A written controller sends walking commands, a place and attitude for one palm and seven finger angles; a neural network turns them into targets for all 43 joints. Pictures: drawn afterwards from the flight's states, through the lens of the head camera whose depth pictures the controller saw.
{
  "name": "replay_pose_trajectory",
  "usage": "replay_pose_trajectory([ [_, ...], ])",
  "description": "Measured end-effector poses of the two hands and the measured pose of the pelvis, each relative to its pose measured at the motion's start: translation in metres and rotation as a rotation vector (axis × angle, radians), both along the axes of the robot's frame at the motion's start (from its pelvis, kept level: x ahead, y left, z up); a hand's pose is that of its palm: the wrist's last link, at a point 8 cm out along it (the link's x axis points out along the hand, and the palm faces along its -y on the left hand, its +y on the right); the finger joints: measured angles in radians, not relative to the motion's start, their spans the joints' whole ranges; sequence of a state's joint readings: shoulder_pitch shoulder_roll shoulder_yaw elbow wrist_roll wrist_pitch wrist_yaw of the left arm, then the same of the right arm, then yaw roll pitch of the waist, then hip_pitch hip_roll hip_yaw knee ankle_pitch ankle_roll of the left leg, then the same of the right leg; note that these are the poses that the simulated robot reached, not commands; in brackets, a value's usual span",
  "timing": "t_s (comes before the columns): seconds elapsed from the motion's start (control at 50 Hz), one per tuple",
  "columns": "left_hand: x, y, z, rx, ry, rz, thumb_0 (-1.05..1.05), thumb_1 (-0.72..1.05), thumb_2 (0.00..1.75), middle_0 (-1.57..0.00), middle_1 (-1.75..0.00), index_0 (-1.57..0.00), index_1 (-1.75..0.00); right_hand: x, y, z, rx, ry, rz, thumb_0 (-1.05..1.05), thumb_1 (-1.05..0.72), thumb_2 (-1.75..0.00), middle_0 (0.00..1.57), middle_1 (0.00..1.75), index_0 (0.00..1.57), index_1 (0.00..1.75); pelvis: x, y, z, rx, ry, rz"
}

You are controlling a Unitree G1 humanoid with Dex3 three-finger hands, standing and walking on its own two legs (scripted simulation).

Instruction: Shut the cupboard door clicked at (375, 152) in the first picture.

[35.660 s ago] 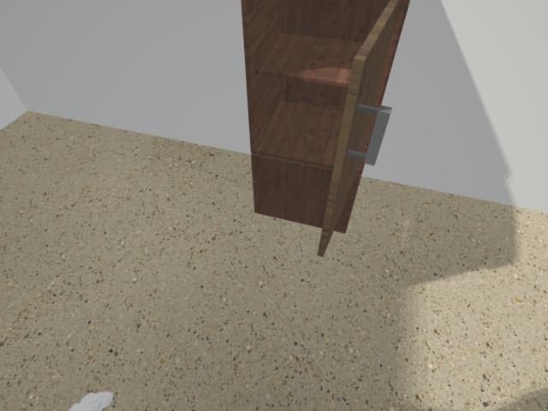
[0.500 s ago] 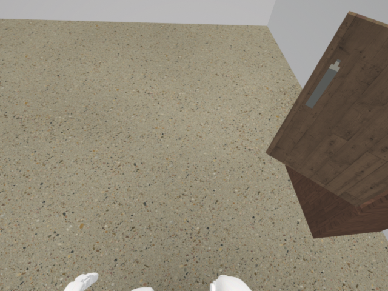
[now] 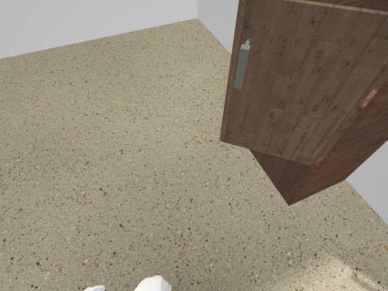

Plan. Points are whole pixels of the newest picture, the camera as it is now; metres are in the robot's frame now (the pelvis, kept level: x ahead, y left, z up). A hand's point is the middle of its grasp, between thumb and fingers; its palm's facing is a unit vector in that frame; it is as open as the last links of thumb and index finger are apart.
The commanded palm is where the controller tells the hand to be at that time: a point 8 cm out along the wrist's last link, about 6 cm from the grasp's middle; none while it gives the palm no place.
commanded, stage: turn to face it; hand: left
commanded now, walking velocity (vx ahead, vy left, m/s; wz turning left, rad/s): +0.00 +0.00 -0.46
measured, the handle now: (243, 64) +0.70 -0.10 +0.06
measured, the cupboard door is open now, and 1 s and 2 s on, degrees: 47 47 47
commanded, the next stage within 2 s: take the last steps up to it in 0.36 s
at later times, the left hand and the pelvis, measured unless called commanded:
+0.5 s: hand out of the picture +0.14 +0.17 -0.16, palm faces -0.21 -0.94 -0.26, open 7.3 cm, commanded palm none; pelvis +0.00 +0.00 -0.01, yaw -13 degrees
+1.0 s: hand (163, 253) +0.22 +0.09 -0.16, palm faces -0.36 -0.92 -0.17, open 7.3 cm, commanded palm none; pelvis +0.07 -0.05 +0.01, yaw -19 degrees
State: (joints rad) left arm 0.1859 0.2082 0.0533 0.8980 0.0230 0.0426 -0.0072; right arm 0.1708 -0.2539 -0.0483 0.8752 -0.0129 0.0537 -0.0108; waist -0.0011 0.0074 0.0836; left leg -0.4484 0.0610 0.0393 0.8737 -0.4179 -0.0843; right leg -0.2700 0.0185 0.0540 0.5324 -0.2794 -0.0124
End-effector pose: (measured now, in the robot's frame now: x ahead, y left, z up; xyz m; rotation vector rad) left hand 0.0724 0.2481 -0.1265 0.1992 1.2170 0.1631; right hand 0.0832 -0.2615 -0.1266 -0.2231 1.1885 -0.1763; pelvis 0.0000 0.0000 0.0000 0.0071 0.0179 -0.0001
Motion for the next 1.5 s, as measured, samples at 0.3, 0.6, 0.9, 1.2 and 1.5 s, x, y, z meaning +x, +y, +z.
replay_pose_trajectory([
  [0.3, 0.047, 0.014, -0.006, -0.03, 0.009, -0.136, 0.0, 0.91, 0.9, -0.2, -0.3, -0.2, -0.3, -0.053, 0.028, 0.01, -0.011, 0.023, -0.118, 0.0, -0.9, -0.9, 0.21, 0.3, 0.2, 0.3, 0.003, 0.017, 0.004, -0.039, -0.003, -0.155],
  [0.6, 0.058, -0.04, 0.0, -0.016, 0.002, -0.25, 0.0, 0.91, 0.9, -0.2, -0.3, -0.2, -0.3, -0.113, 0.002, -0.011, 0.048, 0.125, -0.288, 0.0, -0.91, -0.9, 0.2, 0.3, 0.2, 0.3, 0.007, -0.006, 0.001, -0.008, -0.014, -0.227],
  [0.9, 0.115, -0.065, -0.009, -0.085, 0.061, -0.332, 0.0, 0.91, 0.9, -0.2, -0.3, -0.2, -0.3, -0.14, 0.029, 0.01, 0.052, 0.2, -0.395, 0.0, -0.9, -0.9, 0.2, 0.3, 0.2, 0.3, 0.056, -0.025, 0.01, -0.027, -0.006, -0.317],
  [1.2, 0.184, -0.167, -0.007, -0.03, 0.01, -0.323, -0.01, 0.93, 0.9, -0.2, -0.3, -0.2, -0.3, -0.082, -0.059, -0.019, 0.138, 0.29, -0.438, 0.01, -0.91, -0.9, 0.2, 0.3, 0.2, 0.3, 0.119, -0.115, -0.001, -0.012, -0.009, -0.321],
  [1.5, 0.182, -0.194, -0.028, -0.073, 0.199, -0.219, 0.0, 0.92, 0.9, -0.2, -0.3, -0.2, -0.3, 0.128, -0.118, -0.003, 0.057, -0.011, -0.272, 0.0, -0.91, -0.9, 0.2, 0.3, 0.19, 0.3, 0.202, -0.15, 0.001, -0.013, -0.017, -0.31],
])
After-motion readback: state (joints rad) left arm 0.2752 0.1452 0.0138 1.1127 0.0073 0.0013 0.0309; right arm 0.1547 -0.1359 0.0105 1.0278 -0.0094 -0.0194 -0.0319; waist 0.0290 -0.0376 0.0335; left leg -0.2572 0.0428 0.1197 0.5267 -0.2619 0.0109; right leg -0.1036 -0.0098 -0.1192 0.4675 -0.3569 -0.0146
